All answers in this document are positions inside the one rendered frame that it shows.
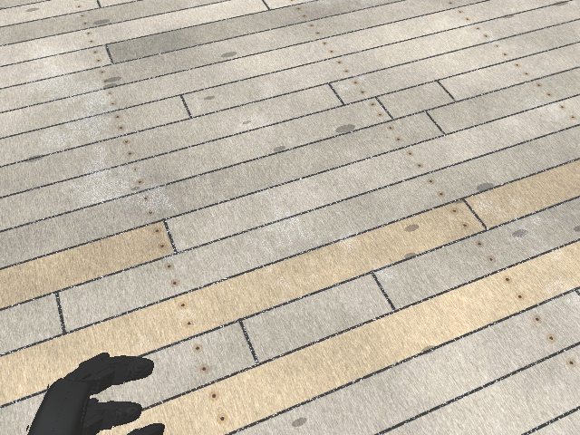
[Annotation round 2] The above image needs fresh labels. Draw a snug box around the robot left hand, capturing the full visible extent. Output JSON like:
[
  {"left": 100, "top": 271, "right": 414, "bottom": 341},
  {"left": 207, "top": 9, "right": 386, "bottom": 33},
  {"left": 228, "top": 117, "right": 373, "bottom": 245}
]
[{"left": 26, "top": 353, "right": 165, "bottom": 435}]

